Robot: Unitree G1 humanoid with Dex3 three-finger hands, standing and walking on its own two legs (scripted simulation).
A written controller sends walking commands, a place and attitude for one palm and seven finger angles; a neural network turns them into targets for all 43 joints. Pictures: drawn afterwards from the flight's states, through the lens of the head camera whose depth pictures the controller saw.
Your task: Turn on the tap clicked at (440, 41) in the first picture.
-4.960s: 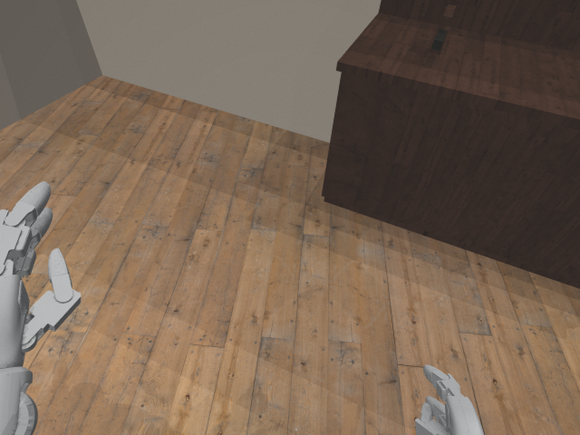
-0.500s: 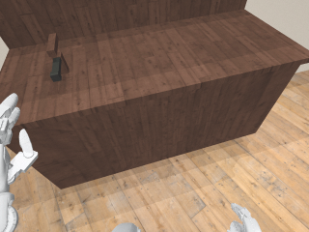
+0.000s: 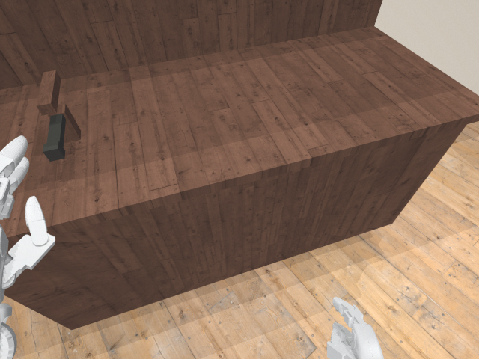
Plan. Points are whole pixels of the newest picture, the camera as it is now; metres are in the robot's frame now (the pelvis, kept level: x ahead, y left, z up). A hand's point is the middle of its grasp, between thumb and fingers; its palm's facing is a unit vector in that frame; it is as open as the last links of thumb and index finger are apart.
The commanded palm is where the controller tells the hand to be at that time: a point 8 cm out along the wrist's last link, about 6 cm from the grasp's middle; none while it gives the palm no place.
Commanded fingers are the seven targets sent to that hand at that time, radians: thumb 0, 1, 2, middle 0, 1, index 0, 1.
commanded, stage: come to a stop and stand still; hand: left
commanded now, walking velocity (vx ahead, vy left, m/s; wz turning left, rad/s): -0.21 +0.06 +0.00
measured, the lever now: (54, 151) +0.47 +0.41 +0.06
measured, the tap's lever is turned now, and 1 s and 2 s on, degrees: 0 0 0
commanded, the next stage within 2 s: look again from close up in 1.14 s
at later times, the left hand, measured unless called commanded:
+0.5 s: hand (17, 240) +0.21 +0.26 +0.19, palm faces +0.42 -0.82 -0.38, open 7.5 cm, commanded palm +0.16 +0.30 +0.19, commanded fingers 0.00 0.90 0.90 -0.20 -0.30 -0.20 -0.30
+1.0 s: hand (9, 286) +0.16 +0.25 +0.18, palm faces +0.40 -0.84 -0.38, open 7.5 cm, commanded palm +0.10 +0.29 +0.19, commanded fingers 0.00 0.90 0.90 -0.20 -0.30 -0.20 -0.30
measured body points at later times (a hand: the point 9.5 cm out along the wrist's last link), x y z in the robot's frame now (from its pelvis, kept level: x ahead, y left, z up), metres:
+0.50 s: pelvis +0.00 +0.02 +0.01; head +0.01 +0.04 +0.46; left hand +0.18 +0.30 +0.21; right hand +0.18 -0.21 -0.05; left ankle +0.04 +0.12 -0.73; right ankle +0.01 -0.10 -0.71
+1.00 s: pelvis -0.06 +0.01 +0.01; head -0.06 +0.02 +0.46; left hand +0.13 +0.29 +0.20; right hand +0.08 -0.23 -0.08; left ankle +0.04 +0.12 -0.72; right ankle -0.01 -0.10 -0.72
